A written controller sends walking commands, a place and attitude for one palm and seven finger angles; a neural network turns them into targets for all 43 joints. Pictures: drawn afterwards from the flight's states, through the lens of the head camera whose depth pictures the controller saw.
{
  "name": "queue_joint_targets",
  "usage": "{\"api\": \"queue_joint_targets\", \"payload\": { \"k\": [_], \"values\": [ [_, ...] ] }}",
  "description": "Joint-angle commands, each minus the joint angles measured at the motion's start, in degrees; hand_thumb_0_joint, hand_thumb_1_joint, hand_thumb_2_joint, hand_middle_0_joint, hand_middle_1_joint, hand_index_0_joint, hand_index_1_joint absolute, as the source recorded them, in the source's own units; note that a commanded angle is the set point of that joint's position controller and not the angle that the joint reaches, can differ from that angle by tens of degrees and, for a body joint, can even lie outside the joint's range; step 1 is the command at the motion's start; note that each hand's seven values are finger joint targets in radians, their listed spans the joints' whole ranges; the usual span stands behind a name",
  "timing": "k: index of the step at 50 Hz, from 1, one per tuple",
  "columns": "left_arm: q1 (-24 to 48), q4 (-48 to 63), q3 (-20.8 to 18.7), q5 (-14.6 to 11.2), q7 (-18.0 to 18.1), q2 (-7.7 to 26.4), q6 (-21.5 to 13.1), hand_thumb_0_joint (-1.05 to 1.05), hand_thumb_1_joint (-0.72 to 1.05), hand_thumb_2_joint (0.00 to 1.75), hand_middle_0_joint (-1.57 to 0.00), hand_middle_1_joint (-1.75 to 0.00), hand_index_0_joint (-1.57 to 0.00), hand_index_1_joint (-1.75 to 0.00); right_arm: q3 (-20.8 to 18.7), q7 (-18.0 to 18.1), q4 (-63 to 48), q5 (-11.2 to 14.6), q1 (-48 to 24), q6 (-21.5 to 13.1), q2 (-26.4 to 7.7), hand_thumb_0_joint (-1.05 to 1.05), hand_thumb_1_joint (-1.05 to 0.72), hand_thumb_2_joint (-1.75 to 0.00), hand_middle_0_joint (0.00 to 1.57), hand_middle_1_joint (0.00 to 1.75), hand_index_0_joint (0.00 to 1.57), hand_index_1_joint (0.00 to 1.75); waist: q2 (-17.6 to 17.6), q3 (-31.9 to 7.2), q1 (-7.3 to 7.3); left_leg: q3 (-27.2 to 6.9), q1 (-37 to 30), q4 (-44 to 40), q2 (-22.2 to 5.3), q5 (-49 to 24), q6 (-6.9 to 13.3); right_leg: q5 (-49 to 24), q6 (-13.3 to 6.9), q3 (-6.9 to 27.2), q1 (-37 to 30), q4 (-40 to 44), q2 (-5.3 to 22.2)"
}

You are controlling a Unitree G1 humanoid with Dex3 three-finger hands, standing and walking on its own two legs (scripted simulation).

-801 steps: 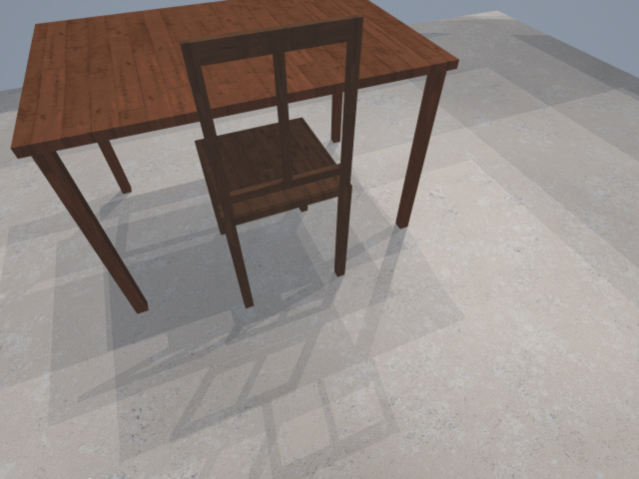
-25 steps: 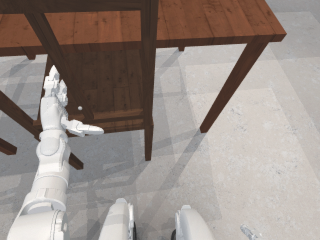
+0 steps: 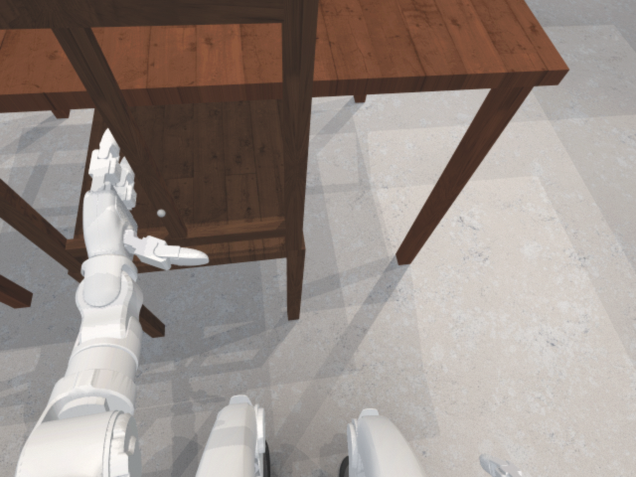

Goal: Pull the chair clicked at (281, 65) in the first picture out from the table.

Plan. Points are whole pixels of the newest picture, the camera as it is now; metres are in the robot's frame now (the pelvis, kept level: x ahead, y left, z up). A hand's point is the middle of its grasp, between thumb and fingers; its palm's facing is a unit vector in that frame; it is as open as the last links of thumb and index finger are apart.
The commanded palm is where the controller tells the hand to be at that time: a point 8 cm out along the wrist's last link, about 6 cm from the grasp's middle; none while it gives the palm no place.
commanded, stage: hook a spindle and tug to test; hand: left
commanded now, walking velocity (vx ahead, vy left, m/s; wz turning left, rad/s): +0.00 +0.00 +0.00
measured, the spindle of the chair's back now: (142, 163) +0.47 +0.21 +0.07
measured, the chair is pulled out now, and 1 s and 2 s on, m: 0.00 0.00 0.05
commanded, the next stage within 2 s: step backward, pulling the chair out in 1.58 s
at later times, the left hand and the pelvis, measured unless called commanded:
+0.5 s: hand (165, 210) +0.43 +0.19 +0.02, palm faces +0.17 -0.99 -0.02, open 14.6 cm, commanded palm +0.40 +0.23 +0.03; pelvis +0.00 +0.00 +0.00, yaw +0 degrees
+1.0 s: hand (170, 205) +0.44 +0.19 +0.03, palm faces +0.16 -0.99 -0.01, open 5.4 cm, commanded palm +0.40 +0.23 +0.03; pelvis +0.00 +0.00 +0.00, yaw +0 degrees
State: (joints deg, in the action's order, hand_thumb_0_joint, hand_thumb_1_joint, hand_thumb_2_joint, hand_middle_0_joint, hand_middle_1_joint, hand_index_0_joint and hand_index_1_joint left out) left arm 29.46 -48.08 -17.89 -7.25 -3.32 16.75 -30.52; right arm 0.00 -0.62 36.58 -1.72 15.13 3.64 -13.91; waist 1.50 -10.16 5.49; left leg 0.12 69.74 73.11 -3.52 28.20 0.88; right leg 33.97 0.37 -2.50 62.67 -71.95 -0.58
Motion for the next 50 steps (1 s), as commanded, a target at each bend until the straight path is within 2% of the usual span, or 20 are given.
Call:
{"api": "queue_joint_targets", "payload": {
  "k": [1,2,4,9,12,15,17,19,20,22,24,29,32,36,40,42,44,45,48,50],
  "values": [
    [18.49,10.78,-1.14,0.19,-0.36,10.16,-4.20,0.00,-0.50,0.30,-0.06,-0.08,-0.06,-0.08,-3.36,0.82,-3.90,0.16,5.18,-1.55,-9.58,0.00,-0.90,-0.90,0.20,0.30,0.20,0.30,3.90,-24.30,0.94,-2.66,-27.10,-7.27,1.63,-16.60,-0.29,-17.30,-1.75,0.23,-4.22,9.87,-1.70],
    [19.39,10.17,-0.79,0.33,-0.42,10.03,-4.12,0.00,-0.50,0.30,-0.06,-0.08,-0.06,-0.08,-3.26,0.85,-4.02,0.19,5.14,-1.43,-9.67,0.00,-0.90,-0.90,0.20,0.30,0.20,0.30,2.84,-23.11,1.32,-2.88,-26.30,-7.53,1.66,-15.44,-0.25,-16.32,-1.72,0.09,-3.93,10.03,-1.70],
    [20.90,9.77,-0.41,0.67,-0.26,9.78,-4.18,0.00,-0.50,0.30,-0.06,-0.08,-0.06,-0.08,-3.27,0.93,-4.14,0.12,5.10,-1.45,-9.80,0.00,-0.90,-0.90,0.20,0.30,0.20,0.30,4.62,-23.09,1.43,-3.28,-27.13,-7.57,1.59,-14.72,-0.30,-14.94,-1.95,-0.11,-2.04,9.64,-1.67],
    [22.19,10.37,-2.10,0.42,0.22,11.51,-4.84,0.00,-0.50,0.30,-0.15,-0.35,-0.15,-0.35,-3.18,0.98,-4.27,-0.16,5.10,-1.41,-9.76,0.00,-0.90,-0.90,0.20,0.30,0.20,0.30,3.43,-25.83,1.04,-2.98,-26.66,-6.87,1.86,-15.86,-0.04,-16.61,-1.78,0.34,-4.53,9.38,-1.66],
    [19.65,11.72,-1.33,0.54,-0.15,10.51,-4.85,0.00,-0.50,0.30,-0.20,-0.52,-0.20,-0.52,-3.17,0.70,-4.72,-0.05,4.84,-1.18,-9.35,0.00,-0.90,-0.90,0.20,0.30,0.20,0.30,5.15,-27.33,0.17,-2.60,-28.02,-6.98,1.79,-17.94,-0.34,-18.42,-1.87,0.29,-5.39,9.15,-1.68],
    [19.03,9.75,-0.58,0.43,-0.29,9.53,-3.67,0.00,-0.50,0.30,-0.25,-0.68,-0.25,-0.68,-3.18,0.61,-4.52,0.16,4.99,-0.90,-9.57,0.00,-0.90,-0.90,0.20,0.30,0.20,0.30,3.63,-24.98,1.18,-2.75,-26.84,-6.98,1.68,-17.08,-0.24,-17.91,-1.71,0.11,-4.22,9.47,-1.74],
    [19.84,8.77,-2.13,0.28,-0.16,11.42,-3.41,0.00,-0.50,0.30,-0.29,-0.79,-0.29,-0.79,-3.09,0.77,-4.50,0.22,4.99,-0.78,-9.74,0.00,-0.90,-0.90,0.20,0.30,0.20,0.30,1.95,-23.60,0.99,-2.60,-24.26,-7.08,1.89,-14.22,-0.03,-16.15,-1.59,0.53,-5.24,10.08,-1.74],
    [22.80,10.13,-1.75,0.23,0.02,11.21,-3.89,0.00,-0.50,0.30,-0.32,-0.90,-0.32,-0.90,-3.00,0.95,-4.55,0.13,4.91,-1.00,-9.68,0.00,-0.90,-0.90,0.20,0.30,0.20,0.30,3.42,-23.89,1.47,-2.60,-24.52,-6.89,1.90,-13.83,0.14,-15.75,-1.66,0.63,-4.60,9.86,-1.70],
    [22.56,11.02,-2.82,0.50,0.19,12.65,-4.42,0.00,-0.44,0.32,-0.34,-0.96,-0.34,-0.96,-3.10,1.05,-4.45,0.06,4.94,-1.05,-9.73,0.00,-0.90,-0.90,0.20,0.30,0.20,0.30,4.58,-25.83,0.62,-2.74,-26.11,-6.87,1.82,-15.29,-0.13,-16.41,-1.80,0.61,-4.65,9.44,-1.63],
    [21.94,11.86,-0.68,0.34,0.24,9.64,-4.78,0.00,-0.33,0.37,-0.38,-1.07,-0.38,-1.07,-3.26,0.92,-4.33,-0.03,4.96,-1.15,-9.26,0.00,-0.90,-0.90,0.20,0.30,0.20,0.30,4.91,-26.43,1.18,-2.74,-28.15,-6.82,1.70,-17.27,-0.27,-17.68,-1.79,0.30,-4.22,9.51,-1.74],
    [21.06,11.80,-0.62,0.34,0.19,9.82,-4.91,0.00,-0.22,0.42,-0.41,-1.18,-0.41,-1.18,-3.40,0.85,-4.13,-0.11,5.28,-1.35,-9.52,0.00,-0.90,-0.90,0.20,0.30,0.20,0.30,4.83,-26.91,1.20,-3.06,-28.65,-6.62,1.54,-18.59,-0.27,-18.63,-1.90,0.24,-4.00,9.05,-1.84],
    [18.65,10.47,-0.20,0.43,0.45,8.99,-3.58,0.00,0.06,0.54,-0.50,-1.45,-0.50,-1.45,-3.31,0.59,-4.42,0.09,5.26,-0.92,-9.56,0.00,-0.90,-0.90,0.20,0.30,0.20,0.30,4.10,-25.22,0.91,-2.79,-26.97,-7.23,1.76,-17.23,-0.23,-18.01,-1.84,0.16,-4.58,9.54,-1.78],
    [19.05,9.83,-1.29,0.52,0.97,10.02,-3.52,0.00,0.23,0.61,-0.50,-1.45,-0.50,-1.45,-3.22,0.66,-4.47,0.11,5.00,-0.77,-9.50,0.00,-0.90,-0.90,0.20,0.30,0.20,0.30,1.89,-24.24,1.02,-2.45,-25.09,-7.29,1.88,-15.49,-0.06,-17.26,-1.58,0.43,-5.48,10.04,-1.73],
    [21.68,9.92,-0.09,0.92,0.96,8.95,-4.38,0.00,0.45,0.71,-0.50,-1.45,-0.50,-1.45,-3.24,0.60,-4.21,-0.02,5.21,-0.91,-9.39,0.00,-0.90,-0.90,0.20,0.30,0.20,0.30,3.93,-24.14,1.30,-2.76,-26.47,-7.12,1.87,-15.37,-0.18,-16.29,-1.80,0.23,-3.73,9.86,-1.70],
    [20.04,8.64,-2.12,1.07,0.73,11.36,-4.27,0.00,0.68,0.80,-0.50,-1.45,-0.50,-1.45,-3.21,0.57,-4.33,-0.13,5.54,-0.63,-9.64,0.00,-0.90,-0.90,0.20,0.30,0.20,0.30,2.93,-25.34,0.80,-2.51,-25.93,-6.79,1.83,-17.11,-0.10,-18.47,-1.78,0.44,-5.25,9.35,-1.77],
    [19.10,10.58,-0.38,0.84,0.37,9.05,-4.25,0.00,0.79,0.85,-0.50,-1.45,-0.50,-1.45,-3.30,0.41,-4.89,0.01,5.17,-0.53,-9.27,0.00,-0.90,-0.90,0.20,0.30,0.20,0.30,4.77,-26.78,0.56,-2.29,-27.37,-6.92,1.87,-18.15,-0.25,-19.23,-1.82,0.42,-5.46,9.35,-1.73],
    [18.94,10.06,-0.40,0.25,0.37,8.67,-3.85,0.00,0.90,0.90,-0.50,-1.45,-0.50,-1.45,-3.31,0.33,-4.69,0.01,5.50,-0.51,-9.44,0.00,-0.90,-0.90,0.20,0.30,0.20,0.30,3.94,-25.73,0.98,-2.53,-27.53,-7.05,1.77,-18.23,-0.16,-19.02,-1.82,0.20,-4.97,9.56,-1.84],
    [17.59,10.05,-1.63,0.37,0.53,10.14,-3.74,0.00,0.90,0.90,-0.50,-1.45,-0.50,-1.45,-3.33,0.35,-4.78,0.12,5.37,-0.44,-9.55,0.00,-0.90,-0.90,0.20,0.30,0.20,0.30,3.66,-26.00,0.20,-2.55,-27.24,-7.21,1.75,-18.39,-0.33,-19.16,-1.85,0.25,-5.49,9.44,-1.83],
    [15.26,11.37,-0.32,0.11,0.51,8.10,-3.39,0.00,0.90,0.90,-0.50,-1.45,-0.50,-1.45,-3.35,0.16,-5.26,0.17,5.06,-0.35,-9.13,0.00,-0.90,-0.90,0.20,0.30,0.20,0.30,3.02,-25.95,0.18,-2.05,-26.75,-7.44,1.93,-18.90,-0.23,-20.52,-1.70,0.27,-7.20,9.79,-1.83],
    [14.72,12.17,-1.10,0.13,0.65,9.33,-3.43,0.00,0.90,0.90,-0.50,-1.45,-0.50,-1.45,-3.34,0.19,-5.21,0.20,5.05,-0.39,-9.36,0.00,-0.90,-0.90,0.20,0.30,0.20,0.30,3.10,-26.30,0.06,-2.18,-26.93,-7.35,1.77,-19.13,-0.27,-20.67,-1.72,0.33,-6.72,9.41,-1.81]
  ]
}}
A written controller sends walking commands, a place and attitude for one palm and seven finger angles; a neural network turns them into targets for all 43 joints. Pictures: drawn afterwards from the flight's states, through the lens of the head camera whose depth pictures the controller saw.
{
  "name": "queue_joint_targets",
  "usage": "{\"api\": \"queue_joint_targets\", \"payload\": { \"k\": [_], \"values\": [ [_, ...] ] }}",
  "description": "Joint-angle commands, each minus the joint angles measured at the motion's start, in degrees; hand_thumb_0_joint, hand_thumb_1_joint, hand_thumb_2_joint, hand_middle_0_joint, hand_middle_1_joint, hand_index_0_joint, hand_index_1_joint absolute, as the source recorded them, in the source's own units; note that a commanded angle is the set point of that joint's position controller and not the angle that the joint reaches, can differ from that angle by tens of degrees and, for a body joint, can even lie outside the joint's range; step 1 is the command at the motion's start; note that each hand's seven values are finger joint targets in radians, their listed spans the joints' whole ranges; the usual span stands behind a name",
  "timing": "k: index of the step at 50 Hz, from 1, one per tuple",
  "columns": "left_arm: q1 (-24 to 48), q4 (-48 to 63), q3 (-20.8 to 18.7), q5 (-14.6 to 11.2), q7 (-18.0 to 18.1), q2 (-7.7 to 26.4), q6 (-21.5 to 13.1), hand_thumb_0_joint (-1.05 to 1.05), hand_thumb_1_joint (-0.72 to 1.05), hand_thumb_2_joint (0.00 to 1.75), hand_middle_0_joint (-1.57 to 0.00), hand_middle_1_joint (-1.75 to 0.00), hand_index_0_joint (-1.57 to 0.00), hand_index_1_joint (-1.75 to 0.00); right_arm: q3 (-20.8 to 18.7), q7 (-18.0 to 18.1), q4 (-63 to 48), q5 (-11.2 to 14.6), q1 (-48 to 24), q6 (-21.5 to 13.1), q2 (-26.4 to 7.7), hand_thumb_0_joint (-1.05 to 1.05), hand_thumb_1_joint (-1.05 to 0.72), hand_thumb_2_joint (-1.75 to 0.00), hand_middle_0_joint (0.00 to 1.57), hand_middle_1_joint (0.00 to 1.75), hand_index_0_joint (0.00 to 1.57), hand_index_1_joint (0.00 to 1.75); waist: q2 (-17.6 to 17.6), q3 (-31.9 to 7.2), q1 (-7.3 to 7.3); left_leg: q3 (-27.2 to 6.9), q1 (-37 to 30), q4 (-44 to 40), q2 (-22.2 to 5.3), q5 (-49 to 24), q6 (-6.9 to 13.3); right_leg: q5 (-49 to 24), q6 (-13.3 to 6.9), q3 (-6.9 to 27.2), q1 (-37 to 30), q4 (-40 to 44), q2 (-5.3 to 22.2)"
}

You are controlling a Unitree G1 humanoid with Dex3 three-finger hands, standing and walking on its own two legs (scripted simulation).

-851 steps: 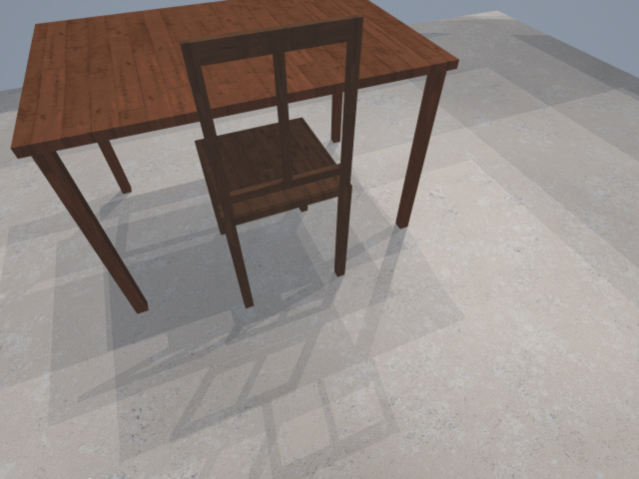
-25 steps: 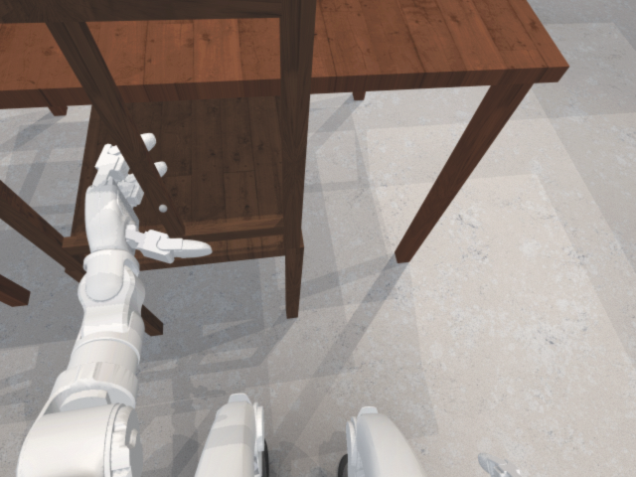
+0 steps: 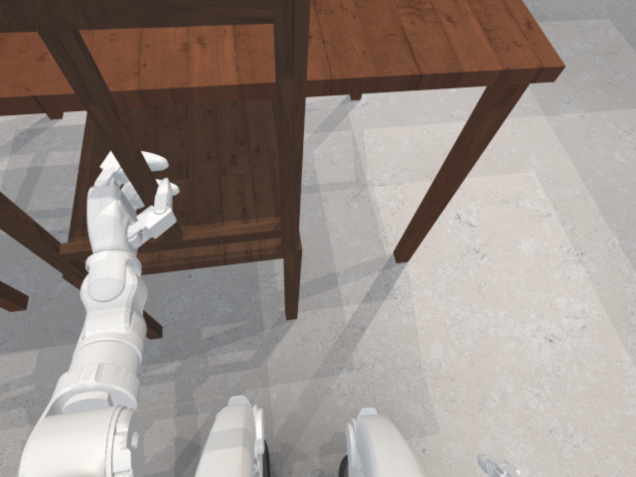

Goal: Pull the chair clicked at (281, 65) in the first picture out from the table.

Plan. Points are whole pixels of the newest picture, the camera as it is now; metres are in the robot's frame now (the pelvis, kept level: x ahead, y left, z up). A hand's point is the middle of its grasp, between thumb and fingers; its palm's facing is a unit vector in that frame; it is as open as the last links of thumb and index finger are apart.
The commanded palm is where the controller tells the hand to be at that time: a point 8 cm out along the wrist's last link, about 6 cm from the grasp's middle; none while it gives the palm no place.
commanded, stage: hook a spindle and tug to test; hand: left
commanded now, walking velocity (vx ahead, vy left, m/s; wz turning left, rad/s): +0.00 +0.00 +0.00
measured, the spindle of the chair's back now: (135, 166) +0.47 +0.21 +0.07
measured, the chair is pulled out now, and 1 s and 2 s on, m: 0.00 0.05 0.19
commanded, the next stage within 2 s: step backward, pulling the chair out in 0.58 s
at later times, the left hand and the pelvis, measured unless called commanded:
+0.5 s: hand (165, 219) +0.42 +0.18 +0.03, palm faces +0.16 -0.99 -0.01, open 5.5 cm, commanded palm +0.37 +0.22 +0.03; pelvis +0.03 +0.00 +0.01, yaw -1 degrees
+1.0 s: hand (166, 232) +0.39 +0.17 +0.05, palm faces +0.16 -0.98 -0.11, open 5.3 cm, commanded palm +0.36 +0.22 +0.04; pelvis +0.04 +0.01 +0.10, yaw +1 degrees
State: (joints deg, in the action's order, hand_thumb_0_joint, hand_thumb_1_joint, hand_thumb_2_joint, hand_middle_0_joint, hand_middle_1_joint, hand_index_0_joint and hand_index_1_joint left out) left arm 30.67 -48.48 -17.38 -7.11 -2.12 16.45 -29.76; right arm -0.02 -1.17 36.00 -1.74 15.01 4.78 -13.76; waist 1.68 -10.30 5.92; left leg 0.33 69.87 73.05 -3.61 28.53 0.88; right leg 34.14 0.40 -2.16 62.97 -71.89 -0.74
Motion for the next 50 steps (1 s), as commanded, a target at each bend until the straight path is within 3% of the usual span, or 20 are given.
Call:
{"api": "queue_joint_targets", "payload": {
  "k": [1,5,13,15,18,20,22,26,30,33,34,35,36,37,38,39,41,44,47,50],
  "values": [
    [12.38,13.29,-1.46,-0.09,-0.50,9.34,-4.24,0.00,0.90,0.90,-0.50,-1.45,-0.50,-1.45,-3.34,0.65,-4.95,0.21,5.20,-1.46,-9.39,0.00,-0.90,-0.90,0.20,0.30,0.20,0.30,2.91,-25.91,-0.86,-2.41,-27.25,-7.63,1.91,-19.95,-0.35,-21.12,-1.84,-0.13,-7.68,9.35,-1.65],
    [8.16,15.61,-0.22,0.31,-0.05,7.84,-3.96,0.00,0.90,0.90,-0.50,-1.45,-0.50,-1.45,-3.46,0.16,-5.69,0.30,5.06,-1.36,-9.16,0.00,-0.90,-0.90,0.20,0.30,0.20,0.30,4.11,-25.95,-1.31,-2.14,-28.62,-7.93,1.78,-22.12,-0.54,-22.82,-1.93,-0.21,-7.79,9.31,-1.74],
    [2.39,19.88,1.94,-0.48,0.07,5.29,-3.10,0.00,0.90,0.90,-0.50,-1.45,-0.50,-1.45,-3.73,-0.28,-6.47,0.51,4.76,-1.54,-8.88,0.00,-0.90,-0.90,0.20,0.30,0.20,0.30,2.30,-25.38,-1.41,-1.62,-28.55,-8.17,1.82,-24.67,-0.35,-26.84,-1.74,-0.14,-10.74,9.64,-1.76],
    [-0.43,21.96,2.25,-0.62,0.00,4.83,-3.22,0.00,0.90,0.90,-0.50,-1.45,-0.50,-1.45,-3.85,-0.35,-6.86,0.52,4.94,-1.71,-8.77,0.00,-0.90,-0.90,0.20,0.30,0.20,0.30,3.58,-26.95,-2.09,-1.68,-30.62,-8.25,1.65,-27.96,-0.50,-28.70,-1.86,-0.21,-10.98,9.21,-1.74],
    [-3.67,22.54,2.15,-1.16,-0.15,4.69,-2.54,0.00,0.90,0.90,-0.50,-1.45,-0.50,-1.45,-3.87,-0.48,-7.01,0.66,4.88,-1.70,-8.76,0.00,-0.90,-0.90,0.20,0.30,0.20,0.30,1.40,-25.37,-2.07,-1.64,-29.59,-8.50,1.61,-28.70,-0.48,-30.18,-1.73,-0.35,-12.40,9.48,-1.75],
    [-5.62,25.33,2.16,-1.47,-0.20,4.50,-2.75,0.00,0.90,0.90,-0.50,-1.45,-0.50,-1.45,-3.93,-0.58,-7.48,0.62,4.68,-2.03,-8.56,0.00,-0.90,-0.90,0.20,0.30,0.20,0.30,3.90,-26.43,-2.97,-1.49,-30.88,-8.46,1.64,-30.83,-0.56,-31.54,-1.81,-0.23,-12.91,9.15,-1.61],
    [-9.24,26.45,3.44,-1.83,-0.33,2.91,-2.59,0.00,0.90,0.90,-0.50,-1.45,-0.50,-1.45,-3.92,-0.77,-7.89,0.72,4.42,-2.13,-8.24,0.00,-0.90,-0.90,0.20,0.30,0.20,0.30,1.77,-26.04,-2.88,-1.34,-30.70,-8.83,1.62,-31.70,-0.47,-32.89,-1.68,-0.33,-14.49,9.51,-1.64],
    [-13.69,30.70,4.08,-2.40,-0.32,2.07,-2.82,0.00,0.90,0.90,-0.50,-1.45,-0.50,-1.45,-4.09,-0.98,-8.52,0.70,3.99,-2.59,-7.89,0.00,-0.90,-0.90,0.20,0.30,0.20,0.30,2.72,-26.19,-3.57,-1.21,-31.55,-8.78,1.62,-34.30,-0.50,-35.14,-1.61,-0.18,-15.66,9.33,-1.49],
    [-14.36,32.79,4.17,-2.14,0.15,2.29,-3.39,0.00,0.90,0.90,-0.50,-1.45,-0.50,-1.45,-4.06,-0.92,-8.45,0.59,3.57,-3.18,-7.83,0.00,-0.90,-0.90,0.20,0.30,0.20,0.30,2.64,-25.53,-3.34,-1.64,-31.44,-8.65,1.45,-34.39,-0.65,-34.40,-1.60,-0.31,-14.81,8.74,-1.46],
    [-11.58,31.90,4.34,-1.81,0.44,2.16,-3.85,0.00,0.90,0.90,-0.50,-1.45,-0.50,-1.45,-4.06,-0.65,-7.84,0.43,2.92,-3.51,-7.91,0.00,-0.90,-0.90,0.20,0.30,0.20,0.30,1.95,-23.55,-2.41,-1.63,-29.73,-8.15,1.63,-30.37,-0.59,-31.83,-1.57,-0.36,-13.09,8.76,-1.43],
    [-7.21,31.75,5.32,-1.42,0.63,1.91,-4.01,0.00,0.90,0.90,-0.50,-1.45,-0.50,-1.45,-4.01,-0.36,-7.31,0.31,2.91,-3.64,-8.07,0.00,-0.90,-0.90,0.20,0.30,0.20,0.30,2.21,-22.90,-1.12,-1.93,-29.50,-7.43,1.62,-29.48,-0.47,-30.90,-1.56,-0.30,-11.18,8.41,-1.36],
    [4.20,41.27,0.11,5.30,5.49,19.81,3.30,0.00,0.90,0.90,-0.50,-1.45,-0.50,-1.45,-4.19,1.79,-10.29,3.36,5.20,0.08,-8.74,0.00,-0.90,-0.90,0.20,0.30,0.20,0.30,8.50,-37.47,-4.00,-0.06,-50.24,-18.98,1.28,-28.62,0.60,-36.71,-2.45,4.59,-32.00,18.91,2.01],
    [3.35,42.47,4.25,5.04,7.26,13.21,7.16,0.00,0.90,0.90,-0.50,-1.45,-0.50,-1.45,-4.07,3.55,-11.70,3.80,5.75,0.50,-7.27,0.00,-0.90,-0.90,0.20,0.30,0.20,0.30,12.05,-33.87,-2.52,-0.11,-54.93,-21.57,2.07,-32.11,0.73,-43.00,-2.08,3.71,-33.06,21.31,2.16],
    [-1.48,37.61,5.46,5.38,8.38,10.46,10.80,0.00,0.90,0.90,-0.50,-1.45,-0.50,-1.45,-3.46,4.62,-11.41,3.90,4.69,0.93,-6.74,0.00,-0.90,-0.90,0.20,0.30,0.20,0.30,11.73,-30.32,-2.35,-1.08,-54.74,-22.57,1.50,-36.22,0.80,-44.23,-1.58,3.08,-31.33,21.23,2.55],
    [-5.50,30.10,7.92,5.42,8.69,7.07,13.77,0.00,0.90,0.90,-0.50,-1.45,-0.50,-1.45,-3.11,5.17,-10.50,4.07,3.88,1.70,-6.50,0.00,-0.90,-0.90,0.20,0.30,0.20,0.30,6.70,-24.11,-2.24,-2.54,-52.20,-25.30,0.38,-31.12,0.79,-37.59,-0.94,2.23,-30.62,23.33,2.31],
    [-6.14,25.11,10.47,5.66,8.69,4.25,15.98,0.00,0.90,0.90,-0.50,-1.45,-0.50,-1.45,-2.74,6.03,-9.62,4.13,4.23,2.29,-6.80,0.00,-0.90,-0.90,0.20,0.30,0.20,0.30,3.80,-20.52,-1.87,-3.05,-50.64,-26.58,-0.06,-32.95,1.43,-38.70,-0.57,2.06,-31.02,24.34,2.24],
    [-4.52,19.18,11.60,6.07,8.81,3.86,18.22,0.00,0.90,0.90,-0.50,-1.45,-0.50,-1.45,-2.30,7.08,-8.22,4.06,3.68,3.03,-7.04,0.00,-0.90,-0.90,0.20,0.30,0.20,0.30,1.70,-15.37,-1.69,-4.26,-48.73,-29.17,-2.10,-39.23,1.70,-41.57,0.04,1.78,-34.05,26.37,3.25],
    [0.33,12.86,11.17,6.04,8.85,5.44,18.42,0.00,0.90,0.90,-0.50,-1.45,-0.50,-1.45,-2.24,7.48,-7.30,4.15,3.47,3.25,-7.73,0.00,-0.90,-0.90,0.20,0.30,0.20,0.30,-0.07,-13.71,-2.05,-4.01,-50.77,-32.33,-3.15,-42.17,1.50,-44.42,0.51,2.54,-39.97,31.64,4.05],
    [2.10,7.70,11.84,5.98,8.50,4.50,16.54,0.00,0.90,0.90,-0.50,-1.45,-0.50,-1.45,-2.05,7.66,-6.06,3.70,2.79,2.70,-7.55,0.00,-0.90,-0.90,0.20,0.30,0.20,0.30,6.44,-11.56,-2.38,-6.41,-55.62,-36.06,-5.15,-48.64,1.88,-40.84,0.28,2.24,-39.99,33.15,4.05],
    [1.50,7.62,12.09,6.09,8.11,4.05,15.09,0.00,0.90,0.90,-0.50,-1.45,-0.50,-1.45,-2.18,7.07,-5.69,2.93,2.14,2.26,-7.13,0.00,-0.90,-0.90,0.20,0.30,0.20,0.30,13.22,-11.48,-2.83,-8.50,-63.58,-38.08,-6.74,-57.84,2.41,-30.40,0.06,2.04,-38.09,34.85,2.97]
  ]
}}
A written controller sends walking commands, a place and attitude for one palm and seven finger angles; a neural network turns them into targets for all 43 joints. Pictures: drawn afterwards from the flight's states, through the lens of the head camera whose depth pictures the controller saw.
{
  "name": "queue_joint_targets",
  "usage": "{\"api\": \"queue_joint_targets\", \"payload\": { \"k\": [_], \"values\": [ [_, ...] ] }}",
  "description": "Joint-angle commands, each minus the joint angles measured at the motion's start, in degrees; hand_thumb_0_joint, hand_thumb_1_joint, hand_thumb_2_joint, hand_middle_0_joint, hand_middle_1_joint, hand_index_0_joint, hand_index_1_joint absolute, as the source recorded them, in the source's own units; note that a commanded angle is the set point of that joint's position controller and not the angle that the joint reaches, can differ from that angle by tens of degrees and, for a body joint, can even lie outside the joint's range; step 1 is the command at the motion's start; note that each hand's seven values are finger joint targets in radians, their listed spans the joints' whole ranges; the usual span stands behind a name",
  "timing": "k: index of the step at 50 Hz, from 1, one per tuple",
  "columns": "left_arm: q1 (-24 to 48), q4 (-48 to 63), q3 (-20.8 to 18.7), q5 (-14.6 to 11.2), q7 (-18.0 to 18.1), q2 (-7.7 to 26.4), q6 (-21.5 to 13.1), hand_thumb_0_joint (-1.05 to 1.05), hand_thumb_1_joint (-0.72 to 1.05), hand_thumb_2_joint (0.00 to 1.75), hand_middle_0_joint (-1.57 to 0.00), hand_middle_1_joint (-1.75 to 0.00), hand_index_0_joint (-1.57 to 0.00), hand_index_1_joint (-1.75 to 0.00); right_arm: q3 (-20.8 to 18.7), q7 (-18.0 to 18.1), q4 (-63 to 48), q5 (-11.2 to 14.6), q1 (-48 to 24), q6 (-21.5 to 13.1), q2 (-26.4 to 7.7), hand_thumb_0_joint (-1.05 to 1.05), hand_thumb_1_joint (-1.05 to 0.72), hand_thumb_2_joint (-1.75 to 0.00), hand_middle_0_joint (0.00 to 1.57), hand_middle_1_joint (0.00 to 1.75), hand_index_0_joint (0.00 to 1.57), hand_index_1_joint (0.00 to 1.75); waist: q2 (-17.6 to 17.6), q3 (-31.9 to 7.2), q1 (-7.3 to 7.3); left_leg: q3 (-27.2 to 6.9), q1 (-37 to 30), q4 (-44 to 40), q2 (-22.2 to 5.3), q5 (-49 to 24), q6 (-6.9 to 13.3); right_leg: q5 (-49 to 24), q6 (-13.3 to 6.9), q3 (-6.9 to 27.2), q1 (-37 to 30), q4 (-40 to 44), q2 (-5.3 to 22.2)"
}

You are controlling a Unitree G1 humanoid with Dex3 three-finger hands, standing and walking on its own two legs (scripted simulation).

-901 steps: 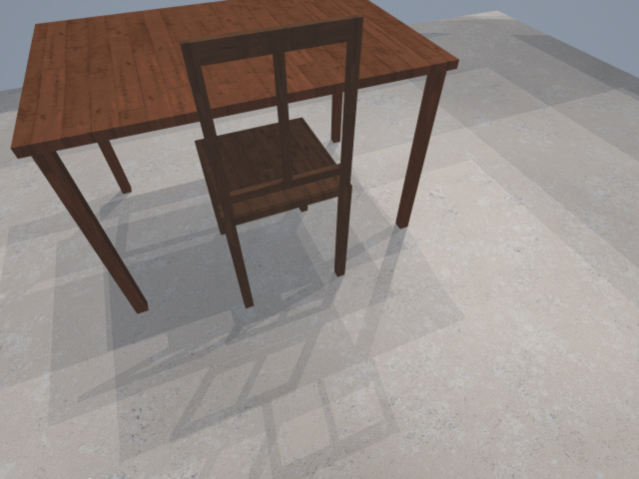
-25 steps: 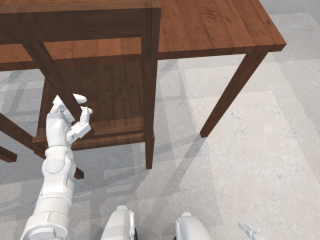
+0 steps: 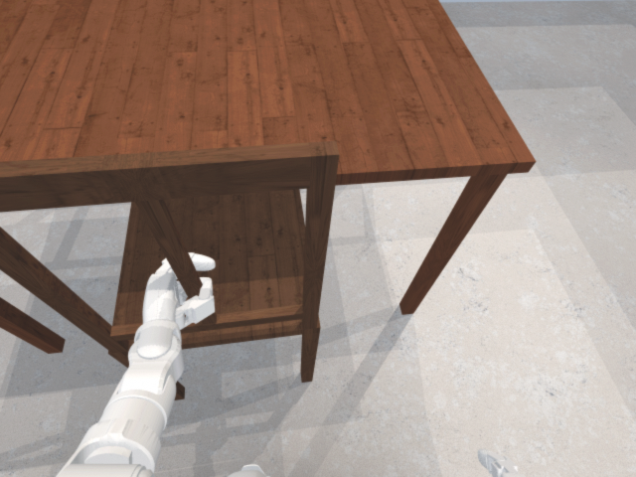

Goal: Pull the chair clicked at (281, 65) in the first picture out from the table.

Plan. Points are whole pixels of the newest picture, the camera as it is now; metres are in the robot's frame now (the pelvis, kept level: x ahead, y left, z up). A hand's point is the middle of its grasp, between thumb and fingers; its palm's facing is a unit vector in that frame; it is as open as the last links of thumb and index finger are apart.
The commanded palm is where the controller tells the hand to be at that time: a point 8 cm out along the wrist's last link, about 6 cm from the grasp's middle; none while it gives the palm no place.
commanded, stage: step backward, pulling the chair out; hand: left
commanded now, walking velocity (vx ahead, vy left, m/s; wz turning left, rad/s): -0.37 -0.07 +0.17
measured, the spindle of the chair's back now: (186, 273) +0.39 +0.19 -0.03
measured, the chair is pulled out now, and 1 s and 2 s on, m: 0.05 0.19 0.25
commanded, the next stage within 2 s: none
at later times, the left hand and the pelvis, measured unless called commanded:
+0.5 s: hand (232, 368) +0.26 +0.11 -0.05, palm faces +0.02 -0.99 -0.15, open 5.2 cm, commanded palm +0.25 +0.16 -0.05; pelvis -0.07 -0.02 +0.01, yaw +0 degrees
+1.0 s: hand (233, 400) +0.22 +0.11 -0.05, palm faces -0.01 -0.98 -0.19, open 5.3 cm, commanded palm +0.22 +0.16 -0.05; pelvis -0.10 -0.02 +0.01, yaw +2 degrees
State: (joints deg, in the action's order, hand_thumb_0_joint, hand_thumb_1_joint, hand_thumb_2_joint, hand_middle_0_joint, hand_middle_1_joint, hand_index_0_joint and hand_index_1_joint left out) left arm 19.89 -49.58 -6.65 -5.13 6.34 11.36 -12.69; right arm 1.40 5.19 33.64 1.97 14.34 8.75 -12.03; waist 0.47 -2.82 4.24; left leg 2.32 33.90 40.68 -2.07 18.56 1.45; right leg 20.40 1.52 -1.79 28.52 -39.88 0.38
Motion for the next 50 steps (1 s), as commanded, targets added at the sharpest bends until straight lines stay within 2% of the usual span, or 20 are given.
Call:
{"api": "queue_joint_targets", "payload": {
  "k": [1,3,5,9,12,14,17,19,23,24,26,28,29,32,38,39,43,44,48,50],
  "values": [
    [11.83,9.08,1.73,4.15,-0.52,8.52,-2.32,0.00,0.90,0.90,-0.50,-1.45,-0.50,-1.45,-3.64,0.40,-3.33,-0.99,2.28,-1.98,-8.58,0.00,-0.90,-0.90,0.20,0.30,0.20,0.30,15.45,-18.96,-1.37,-10.57,-29.71,-6.09,-8.60,-48.86,2.02,-14.58,-1.10,1.66,-3.04,3.96,1.64],
    [11.00,9.15,1.80,4.12,-0.62,8.45,-2.77,0.00,0.90,0.90,-0.50,-1.45,-0.50,-1.45,-3.66,0.09,-3.23,-1.25,1.71,-2.33,-8.67,0.00,-0.90,-0.90,0.20,0.30,0.20,0.30,16.32,-18.99,-1.70,-10.71,-31.12,-7.01,-8.92,-48.34,1.87,-13.50,-1.42,1.54,-3.77,5.42,1.48],
    [8.16,9.93,1.16,4.23,-0.73,9.03,-2.81,0.00,0.90,0.90,-0.50,-1.45,-0.50,-1.45,-3.71,-0.12,-3.55,-1.38,1.45,-2.42,-8.71,0.00,-0.90,-0.90,0.20,0.30,0.20,0.30,15.44,-20.10,-1.98,-10.08,-31.21,-6.71,-8.71,-49.51,1.61,-19.01,-1.58,1.74,-6.65,7.31,1.68],
    [4.61,11.75,0.51,3.81,-0.95,9.98,-2.80,0.00,0.90,0.90,-0.50,-1.45,-0.50,-1.45,-4.22,0.25,-4.24,-0.83,1.30,-2.60,-9.07,0.00,-0.90,-0.90,0.20,0.30,0.20,0.30,8.58,-22.32,-2.01,-7.40,-27.37,-6.53,-7.56,-44.49,0.15,-34.28,-2.23,2.37,-14.47,9.77,3.20],
    [7.58,12.50,2.06,3.76,-0.80,9.19,-2.89,0.00,0.90,0.90,-0.50,-1.45,-0.50,-1.45,-4.15,0.76,-3.94,-0.30,0.75,-2.92,-8.68,0.00,-0.90,-0.90,0.20,0.30,0.20,0.30,7.33,-22.02,-1.23,-5.66,-26.01,-7.66,-6.85,-38.99,-0.44,-38.65,-2.38,3.53,-16.27,10.08,4.90],
    [8.42,11.92,1.11,3.90,-0.39,11.30,-2.87,0.00,0.90,0.90,-0.50,-1.45,-0.50,-1.45,-4.35,1.28,-3.58,-0.13,0.76,-3.04,-9.20,0.00,-0.90,-0.90,0.20,0.30,0.20,0.30,7.46,-21.97,-1.26,-5.42,-25.75,-8.41,-6.44,-36.15,-0.44,-37.43,-2.13,3.75,-16.52,10.42,5.13],
    [11.47,9.98,3.55,3.65,-0.39,9.39,-2.85,0.00,0.90,0.90,-0.50,-1.45,-0.50,-1.45,-3.93,1.41,-3.03,0.09,-0.20,-3.40,-8.69,0.00,-0.90,-0.90,0.20,0.30,0.20,0.30,7.04,-19.68,-1.17,-5.62,-24.42,-9.85,-6.05,-29.58,-0.23,-30.89,-1.62,3.93,-15.15,11.70,5.11],
    [12.36,8.13,2.55,3.56,-0.12,11.26,-2.76,0.00,0.90,0.90,-0.50,-1.45,-0.50,-1.45,-4.13,1.80,-2.47,0.26,-0.43,-3.73,-9.27,0.00,-0.90,-0.90,0.20,0.30,0.20,0.30,6.11,-17.26,-1.40,-5.69,-23.31,-10.69,-5.61,-24.28,-0.02,-25.62,-1.38,4.29,-13.82,13.35,5.13],
    [14.89,5.22,5.56,3.05,-0.12,8.08,-3.07,0.00,0.90,0.90,-0.50,-1.45,-0.50,-1.45,-3.66,1.88,-1.85,0.53,-1.57,-5.29,-9.00,0.00,-0.90,-0.90,0.20,0.30,0.20,0.30,4.44,-12.84,-1.54,-7.17,-20.74,-13.43,-5.11,-12.70,0.49,-10.41,-1.58,4.63,-10.85,15.84,4.67],
    [15.48,5.40,4.15,3.09,0.06,10.09,-3.35,0.00,0.90,0.90,-0.50,-1.45,-0.50,-1.45,-3.96,2.16,-1.48,0.47,-1.76,-5.69,-9.60,0.00,-0.90,-0.90,0.20,0.30,0.20,0.30,4.17,-12.17,-1.74,-7.58,-20.54,-14.25,-5.11,-9.80,0.67,-6.77,-1.58,4.72,-10.02,16.56,4.49],
    [16.41,5.03,6.47,3.01,0.01,7.09,-3.78,0.00,0.90,0.90,-0.50,-1.45,-0.50,-1.45,-3.60,2.08,-1.40,0.42,-2.21,-6.74,-9.05,0.00,-0.90,-0.90,0.20,0.30,0.20,0.30,4.65,-10.96,-1.71,-8.51,-20.34,-16.02,-5.49,-4.84,1.02,-1.81,-1.67,4.51,-8.51,16.46,3.96],
    [17.00,4.31,6.85,3.10,0.21,6.41,-4.03,0.00,0.90,0.90,-0.50,-1.45,-0.50,-1.45,-3.53,2.15,-1.01,0.34,-2.34,-7.64,-8.95,0.00,-0.90,-0.90,0.20,0.30,0.20,0.30,3.46,-10.47,-1.86,-9.31,-19.91,-17.01,-5.86,-1.21,1.46,1.14,-1.65,4.71,-7.88,16.26,3.59],
    [17.23,4.26,5.72,3.23,0.46,8.19,-4.10,0.00,0.90,0.90,-0.50,-1.45,-0.50,-1.45,-3.82,2.32,-0.64,0.32,-2.24,-8.07,-9.63,0.00,-0.90,-0.90,0.20,0.30,0.20,0.30,4.78,-10.29,-2.03,-9.95,-19.74,-17.60,-6.18,-0.16,1.59,2.04,-1.84,4.79,-7.72,16.00,3.39],
    [18.43,4.01,7.19,3.22,0.56,6.20,-4.12,0.00,0.90,0.90,-0.50,-1.45,-0.50,-1.45,-3.42,2.21,-0.47,0.09,-2.75,-9.13,-9.10,0.00,-0.90,-0.90,0.20,0.30,0.20,0.30,3.99,-9.44,-2.16,-10.97,-17.93,-18.49,-6.89,3.57,2.18,4.50,-2.01,5.17,-7.76,14.72,3.18],
    [18.88,3.32,7.26,3.70,1.04,6.49,-4.50,0.00,0.90,0.90,-0.50,-1.45,-0.50,-1.45,-3.54,2.17,0.83,-0.30,-2.19,-11.00,-9.29,0.00,-0.90,-0.90,0.20,0.30,0.20,0.30,0.84,-8.60,-2.13,-8.60,-18.01,-14.35,-4.67,3.01,0.85,6.38,-3.01,7.33,-6.99,18.85,5.79],
    [18.26,2.86,5.61,3.92,1.30,8.69,-4.42,0.00,0.90,0.90,-0.50,-1.45,-0.50,-1.45,-3.85,2.34,1.26,-0.35,-2.18,-11.24,-9.56,0.00,-0.90,-0.90,0.20,0.30,0.20,0.30,0.03,-8.83,-2.29,-7.92,-18.63,-13.18,-4.06,2.45,0.44,6.38,-3.18,7.78,-6.86,19.89,6.53],
    [19.42,2.76,6.69,4.24,1.53,7.60,-5.01,0.00,0.90,0.90,-0.50,-1.45,-0.50,-1.45,-3.50,2.39,2.15,-0.40,-1.98,-11.91,-9.05,0.00,-0.90,-0.90,0.20,0.30,0.20,0.30,-2.68,-9.38,-1.92,-5.56,-20.25,-9.24,-1.78,-2.12,-0.85,1.87,-4.06,7.96,-6.89,20.64,9.67],
    [18.78,2.30,5.82,4.32,1.70,8.86,-4.93,0.00,0.90,0.90,-0.50,-1.45,-0.50,-1.45,-3.73,2.65,2.58,-0.35,-1.99,-12.00,-9.60,0.00,-0.90,-0.90,0.20,0.30,0.20,0.30,-2.22,-9.38,-2.07,-5.89,-20.76,-9.09,-1.73,-3.36,-1.01,0.32,-4.22,7.40,-6.88,20.07,9.63],
    [20.15,3.20,7.77,4.05,1.08,6.67,-5.45,0.00,0.90,0.90,-0.50,-1.45,-0.50,-1.45,-3.51,2.62,2.46,-0.34,-2.61,-12.06,-9.70,0.00,-0.90,-0.90,0.20,0.30,0.20,0.30,-1.87,-9.03,-2.22,-9.83,-20.01,-13.89,-4.52,-6.81,0.39,-0.23,-2.84,5.48,-8.91,16.57,6.29],
    [20.23,4.00,7.87,4.04,0.90,6.66,-5.27,0.00,0.90,0.90,-0.50,-1.45,-0.50,-1.45,-3.37,2.75,2.49,-0.46,-2.82,-11.81,-10.10,0.00,-0.90,-0.90,0.20,0.30,0.20,0.30,2.38,-8.70,-2.39,-13.21,-19.91,-17.75,-6.73,-5.52,1.70,1.58,-2.33,4.19,-8.57,13.03,3.79]
  ]
}}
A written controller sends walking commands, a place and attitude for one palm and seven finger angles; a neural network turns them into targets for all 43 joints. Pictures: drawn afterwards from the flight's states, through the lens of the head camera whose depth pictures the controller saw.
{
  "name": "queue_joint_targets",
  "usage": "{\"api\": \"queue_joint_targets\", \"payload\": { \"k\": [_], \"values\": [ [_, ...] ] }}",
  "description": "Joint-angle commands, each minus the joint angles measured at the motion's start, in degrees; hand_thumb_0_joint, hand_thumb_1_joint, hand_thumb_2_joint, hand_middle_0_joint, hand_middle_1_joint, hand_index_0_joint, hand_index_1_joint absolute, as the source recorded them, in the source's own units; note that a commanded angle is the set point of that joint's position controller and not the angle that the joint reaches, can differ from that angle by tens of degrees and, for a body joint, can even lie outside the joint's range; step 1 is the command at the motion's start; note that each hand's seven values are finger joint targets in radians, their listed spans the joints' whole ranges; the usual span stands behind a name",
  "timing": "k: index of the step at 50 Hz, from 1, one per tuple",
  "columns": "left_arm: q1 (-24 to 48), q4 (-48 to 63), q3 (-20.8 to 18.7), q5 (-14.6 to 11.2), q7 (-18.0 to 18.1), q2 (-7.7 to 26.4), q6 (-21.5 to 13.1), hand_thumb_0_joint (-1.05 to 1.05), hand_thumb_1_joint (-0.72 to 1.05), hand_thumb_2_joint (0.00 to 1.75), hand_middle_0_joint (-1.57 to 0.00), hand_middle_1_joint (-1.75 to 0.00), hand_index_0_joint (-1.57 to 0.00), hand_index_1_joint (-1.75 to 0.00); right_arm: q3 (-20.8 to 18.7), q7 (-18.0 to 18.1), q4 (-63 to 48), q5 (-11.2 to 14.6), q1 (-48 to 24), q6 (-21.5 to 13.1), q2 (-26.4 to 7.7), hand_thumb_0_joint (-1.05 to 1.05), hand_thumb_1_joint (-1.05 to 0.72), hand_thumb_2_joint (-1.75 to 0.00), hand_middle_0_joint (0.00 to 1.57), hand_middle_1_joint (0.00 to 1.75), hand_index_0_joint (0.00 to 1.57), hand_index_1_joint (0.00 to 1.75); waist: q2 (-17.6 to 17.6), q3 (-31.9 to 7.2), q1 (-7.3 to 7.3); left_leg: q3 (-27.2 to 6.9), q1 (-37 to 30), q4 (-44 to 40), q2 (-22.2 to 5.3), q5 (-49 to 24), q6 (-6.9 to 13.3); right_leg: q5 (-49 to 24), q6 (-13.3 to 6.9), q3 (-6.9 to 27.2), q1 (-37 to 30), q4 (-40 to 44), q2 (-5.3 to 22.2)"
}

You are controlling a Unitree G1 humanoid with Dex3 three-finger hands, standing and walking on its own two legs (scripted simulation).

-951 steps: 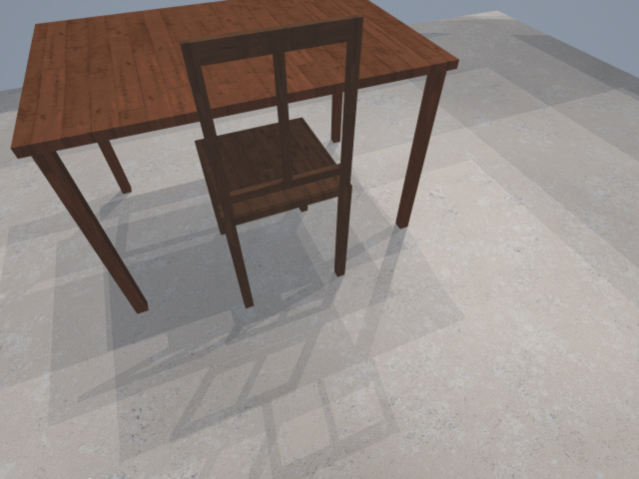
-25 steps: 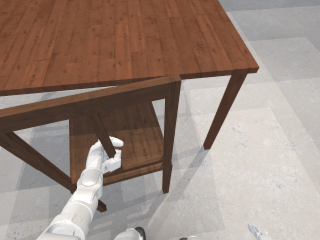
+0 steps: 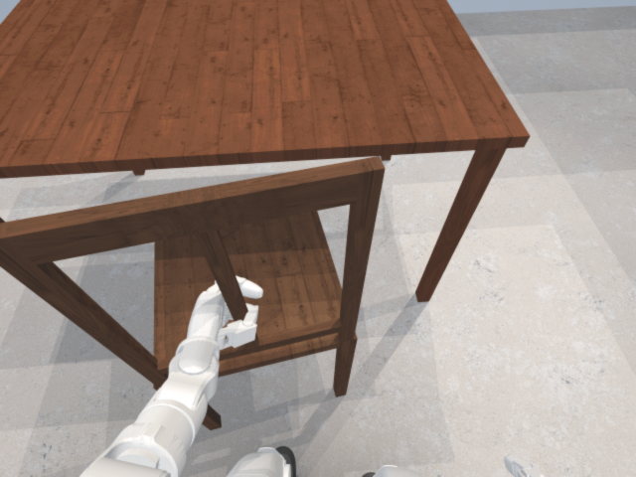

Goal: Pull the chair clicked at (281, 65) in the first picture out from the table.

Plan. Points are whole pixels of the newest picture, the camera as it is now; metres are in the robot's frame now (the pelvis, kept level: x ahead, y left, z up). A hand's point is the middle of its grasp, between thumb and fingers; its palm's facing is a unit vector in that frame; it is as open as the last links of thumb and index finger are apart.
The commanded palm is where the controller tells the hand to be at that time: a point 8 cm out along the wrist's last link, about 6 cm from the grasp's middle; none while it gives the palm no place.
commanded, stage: step backward, pulling the chair out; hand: left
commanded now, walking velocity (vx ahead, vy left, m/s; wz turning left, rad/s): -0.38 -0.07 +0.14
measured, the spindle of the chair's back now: (234, 299) +0.35 +0.14 -0.04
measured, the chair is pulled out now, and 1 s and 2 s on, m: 0.19 0.25 0.45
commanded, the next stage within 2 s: none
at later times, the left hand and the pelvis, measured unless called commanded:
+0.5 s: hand (248, 324) +0.32 +0.11 -0.06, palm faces -0.03 -0.98 -0.17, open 5.3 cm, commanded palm +0.31 +0.16 -0.06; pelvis -0.02 +0.00 +0.00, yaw +4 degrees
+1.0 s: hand (237, 368) +0.26 +0.12 -0.06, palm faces -0.02 -0.99 -0.16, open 5.2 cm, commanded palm +0.25 +0.17 -0.06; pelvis -0.07 +0.00 +0.01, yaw +4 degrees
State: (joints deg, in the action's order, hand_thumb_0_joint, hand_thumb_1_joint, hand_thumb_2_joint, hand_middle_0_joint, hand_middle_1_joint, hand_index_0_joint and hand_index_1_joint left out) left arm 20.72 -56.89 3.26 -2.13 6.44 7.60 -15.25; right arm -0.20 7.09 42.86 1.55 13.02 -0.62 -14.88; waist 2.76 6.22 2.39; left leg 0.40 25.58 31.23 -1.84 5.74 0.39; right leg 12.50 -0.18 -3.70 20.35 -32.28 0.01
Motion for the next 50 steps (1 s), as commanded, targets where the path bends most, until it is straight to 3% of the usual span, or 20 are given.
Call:
{"api": "queue_joint_targets", "payload": {
  "k": [1,4,10,13,15,18,20,22,23,25,28,31,34,36,38,41,43,46,48,50],
  "values": [
    [19.35,11.73,-1.38,1.01,0.64,9.45,-2.51,0.00,0.90,0.90,-0.50,-1.45,-0.50,-1.45,-1.58,0.86,-6.96,-0.25,-1.95,-2.27,-6.93,0.00,-0.90,-0.90,0.20,0.30,0.20,0.30,2.96,-18.49,-0.67,-13.54,-10.82,-9.94,-8.65,7.37,3.66,9.11,-0.58,5.75,-1.24,1.93,3.16],
    [19.12,12.26,-2.14,0.92,0.50,9.87,-1.75,0.00,0.90,0.90,-0.50,-1.45,-0.50,-1.45,-1.61,1.05,-6.86,-0.70,-2.12,-1.72,-6.79,0.00,-0.90,-0.90,0.20,0.30,0.20,0.30,4.32,-20.10,-1.10,-17.18,-10.66,-10.22,-11.48,1.97,5.51,6.51,-0.95,5.57,-2.92,-2.60,1.91],
    [18.64,13.55,-2.04,0.91,0.01,9.70,-0.90,0.00,0.90,0.90,-0.50,-1.45,-0.50,-1.45,-1.93,0.76,-7.27,-0.64,-2.25,-2.01,-6.04,0.00,-0.90,-0.90,0.20,0.30,0.20,0.30,2.10,-19.43,-0.92,-12.64,-4.49,-5.95,-8.71,8.28,3.89,7.84,-2.15,8.95,-7.14,3.37,4.51],
    [19.01,13.08,-2.66,0.98,0.72,11.53,-0.97,0.00,0.90,0.90,-0.50,-1.45,-0.50,-1.45,-2.22,0.46,-6.75,0.18,-1.53,-2.32,-5.25,0.00,-0.90,-0.90,0.20,0.30,0.20,0.30,-10.05,-19.22,-0.02,-2.66,-7.74,12.17,0.90,14.74,-1.56,13.08,-6.91,20.02,-0.90,16.97,18.01],
    [17.16,11.81,-3.63,1.41,1.11,11.54,0.24,0.00,0.90,0.90,-0.50,-1.45,-0.50,-1.45,-1.75,0.46,-6.10,-0.57,-3.01,-2.31,-5.29,0.00,-0.90,-0.90,0.20,0.30,0.20,0.30,-7.67,-19.85,-1.31,-4.97,-4.36,22.05,2.36,18.33,-2.36,-5.04,-10.34,18.53,-4.37,15.26,21.61],
    [17.73,13.04,-4.22,1.43,0.75,10.64,1.29,0.00,0.90,0.90,-0.50,-1.45,-0.50,-1.45,-0.71,0.63,-5.53,-0.82,-3.37,-2.68,-5.18,0.00,-0.90,-0.90,0.20,0.30,0.20,0.30,-8.37,-20.60,-1.04,-6.69,-2.37,10.95,0.35,18.77,-1.96,-29.81,-7.72,11.26,-14.22,6.70,19.84],
    [17.09,13.22,-3.28,0.93,0.60,9.69,2.39,0.00,0.90,0.90,-0.50,-1.45,-0.50,-1.45,-1.01,1.22,-5.06,-0.66,-2.06,-1.99,-6.75,0.00,-0.90,-0.90,0.20,0.30,0.20,0.30,-8.37,-21.92,-0.50,-6.48,-7.03,-3.36,-2.00,0.71,-1.54,-34.61,-4.34,6.97,-16.73,1.04,15.23],
    [19.91,17.35,-0.58,0.44,-0.13,6.97,1.86,0.00,0.90,0.90,-0.50,-1.45,-0.50,-1.45,-2.08,0.78,-7.05,-0.30,-1.87,-0.59,-7.68,0.00,-0.90,-0.90,0.20,0.30,0.20,0.30,-3.61,-24.19,-0.76,-9.89,-13.85,-4.92,-8.34,-24.36,1.64,-27.12,-0.05,4.41,-13.73,-0.99,7.59],
    [20.73,18.26,-0.09,0.66,-0.47,6.03,1.71,0.00,0.90,0.90,-0.50,-1.45,-0.50,-1.45,-2.17,0.42,-7.45,-0.18,-1.12,-0.07,-7.13,0.00,-0.90,-0.90,0.20,0.30,0.20,0.30,-4.26,-25.86,-0.39,-10.37,-16.78,-2.61,-9.06,-27.89,2.11,-25.44,0.16,4.73,-12.63,-0.61,6.11],
    [21.53,20.08,0.96,1.27,-0.82,4.90,1.67,0.00,0.90,0.90,-0.50,-1.45,-0.50,-1.45,-1.68,0.18,-8.38,-1.12,-2.60,0.84,-5.96,0.00,-0.90,-0.90,0.20,0.30,0.20,0.30,5.51,-27.24,0.08,-12.03,-16.91,-3.09,-10.38,-33.41,2.63,-19.41,-0.25,4.43,-12.07,-4.03,5.98],
    [17.10,20.21,-0.50,1.78,-0.94,5.32,1.46,0.00,0.90,0.90,-0.50,-1.45,-0.50,-1.45,-2.47,-0.75,-9.36,-1.26,-1.92,1.33,-5.93,0.00,-0.90,-0.90,0.20,0.30,0.20,0.30,6.60,-27.48,-0.33,-11.59,-18.24,-1.67,-11.38,-36.13,3.02,-11.25,-1.17,4.22,-10.51,-3.20,4.29],
    [15.99,22.36,-1.29,1.75,-1.08,6.40,1.13,0.00,0.90,0.90,-0.50,-1.45,-0.50,-1.45,-2.48,-0.93,-10.43,-1.11,-2.12,1.52,-5.75,0.00,-0.90,-0.90,0.20,0.30,0.20,0.30,4.64,-27.02,0.00,-9.96,-13.72,-0.26,-10.27,-29.56,1.70,-20.16,-1.83,4.84,-14.48,-1.06,5.38],
    [12.54,21.45,-3.30,1.02,-0.66,9.75,1.03,0.00,0.90,0.90,-0.50,-1.45,-0.50,-1.45,-2.76,-0.08,-10.83,0.05,-1.82,1.64,-5.52,0.00,-0.90,-0.90,0.20,0.30,0.20,0.30,-4.30,-27.76,0.31,-4.45,-7.03,5.48,-3.52,-4.82,-1.84,-30.28,-4.51,9.99,-17.14,4.09,12.71],
    [12.18,20.36,-3.63,0.86,-0.53,10.63,1.53,0.00,0.90,0.90,-0.50,-1.45,-0.50,-1.45,-2.55,0.10,-10.41,0.29,-2.47,1.34,-5.09,0.00,-0.90,-0.90,0.20,0.30,0.20,0.30,-9.62,-27.45,-0.23,-2.77,-5.51,14.86,1.69,20.91,-2.93,-26.06,-7.51,14.96,-14.15,11.29,19.74],
    [12.07,19.43,-4.10,1.30,-0.21,10.25,2.67,0.00,0.90,0.90,-0.50,-1.45,-0.50,-1.45,-1.83,0.22,-9.78,-0.11,-3.11,1.00,-5.12,0.00,-0.90,-0.90,0.20,0.30,0.20,0.30,-11.30,-25.56,-0.76,-4.79,-3.62,17.53,1.38,24.51,-2.31,-20.73,-8.19,13.78,-13.13,12.28,21.09],
    [11.37,19.48,-2.67,0.87,-0.11,8.17,4.21,0.00,0.90,0.90,-0.50,-1.45,-0.50,-1.45,-0.84,0.64,-8.72,-0.25,-2.16,1.42,-5.95,0.00,-0.90,-0.90,0.20,0.30,0.20,0.30,-10.72,-24.89,0.28,-4.27,-7.80,-0.81,-0.54,15.46,-1.75,-22.44,-4.60,7.61,-15.00,7.81,16.10],
    [13.08,23.02,-0.69,0.45,-0.50,6.54,4.02,0.00,0.90,0.90,-0.50,-1.45,-0.50,-1.45,-1.80,1.26,-10.53,-0.54,-3.34,2.32,-8.17,0.00,-0.90,-0.90,0.20,0.30,0.20,0.30,-0.08,-23.21,-0.28,-11.11,-9.93,-8.63,-7.56,-5.72,2.05,-13.73,0.45,3.12,-11.76,2.09,6.37],
    [18.71,25.61,0.39,0.91,-1.01,5.26,3.57,0.00,0.90,0.90,-0.50,-1.45,-0.50,-1.45,-1.16,0.25,-10.97,-1.84,-5.04,2.92,-5.40,0.00,-0.90,-0.90,0.20,0.30,0.20,0.30,12.92,-20.20,-1.06,-17.48,-7.65,-12.09,-16.26,-16.00,7.25,9.93,-0.10,3.36,-5.38,-14.82,2.37],
    [19.70,22.28,-0.18,1.19,-0.74,4.59,2.97,0.00,0.90,0.90,-0.50,-1.45,-0.50,-1.45,-2.33,-0.73,-8.24,-1.87,-0.95,1.81,-5.63,0.00,-0.90,-0.90,0.20,0.30,0.20,0.30,7.43,-22.51,-0.13,-16.42,-23.43,-3.69,-16.36,-40.30,7.90,10.05,-0.49,4.35,1.69,-10.23,2.00],
    [21.53,20.13,-0.21,1.91,-0.75,4.73,1.98,0.00,0.90,0.90,-0.50,-1.45,-0.50,-1.45,-2.77,-1.66,-6.71,-1.93,0.78,0.84,-5.86,0.00,-0.90,-0.90,0.20,0.30,0.20,0.30,6.96,-24.43,0.75,-15.21,-32.44,-0.29,-15.41,-49.84,6.75,8.19,-0.24,4.32,3.08,-4.08,1.38]
  ]
}}
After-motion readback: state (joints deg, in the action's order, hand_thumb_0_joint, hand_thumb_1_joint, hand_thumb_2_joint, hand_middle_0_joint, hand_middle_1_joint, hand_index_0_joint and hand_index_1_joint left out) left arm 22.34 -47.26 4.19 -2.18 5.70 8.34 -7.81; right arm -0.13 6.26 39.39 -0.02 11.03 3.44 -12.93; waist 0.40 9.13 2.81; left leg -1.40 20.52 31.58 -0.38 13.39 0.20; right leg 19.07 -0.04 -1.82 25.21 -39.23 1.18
